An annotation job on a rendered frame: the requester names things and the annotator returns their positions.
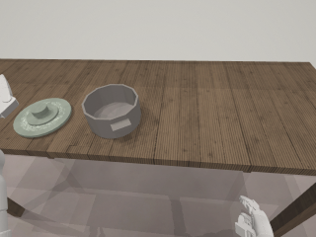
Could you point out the pot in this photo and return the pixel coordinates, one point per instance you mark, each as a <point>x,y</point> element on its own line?
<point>112,111</point>

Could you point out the robot right hand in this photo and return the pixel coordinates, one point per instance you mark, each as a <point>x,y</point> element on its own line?
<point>254,225</point>

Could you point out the lid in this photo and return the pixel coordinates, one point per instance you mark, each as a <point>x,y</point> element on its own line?
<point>59,112</point>

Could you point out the robot left hand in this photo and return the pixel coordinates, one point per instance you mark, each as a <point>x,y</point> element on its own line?
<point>7,102</point>

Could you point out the left robot forearm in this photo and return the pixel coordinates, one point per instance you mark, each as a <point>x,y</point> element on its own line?
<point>4,232</point>

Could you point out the table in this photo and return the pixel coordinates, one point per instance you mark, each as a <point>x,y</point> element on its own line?
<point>250,116</point>

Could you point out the knob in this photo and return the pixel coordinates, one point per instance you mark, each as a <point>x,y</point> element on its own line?
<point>39,110</point>

